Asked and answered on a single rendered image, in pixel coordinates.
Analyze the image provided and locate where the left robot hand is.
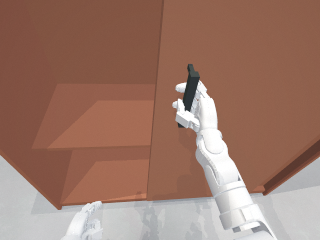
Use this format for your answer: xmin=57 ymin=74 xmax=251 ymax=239
xmin=65 ymin=201 xmax=103 ymax=240

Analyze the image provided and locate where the robot right forearm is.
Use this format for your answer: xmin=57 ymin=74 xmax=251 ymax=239
xmin=195 ymin=128 xmax=278 ymax=240

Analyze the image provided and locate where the handle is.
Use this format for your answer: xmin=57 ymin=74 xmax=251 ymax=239
xmin=177 ymin=64 xmax=200 ymax=128

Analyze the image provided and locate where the right robot upper arm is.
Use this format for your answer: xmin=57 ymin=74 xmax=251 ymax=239
xmin=233 ymin=230 xmax=275 ymax=240

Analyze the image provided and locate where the right robot hand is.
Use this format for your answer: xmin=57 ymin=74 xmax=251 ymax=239
xmin=172 ymin=80 xmax=218 ymax=135

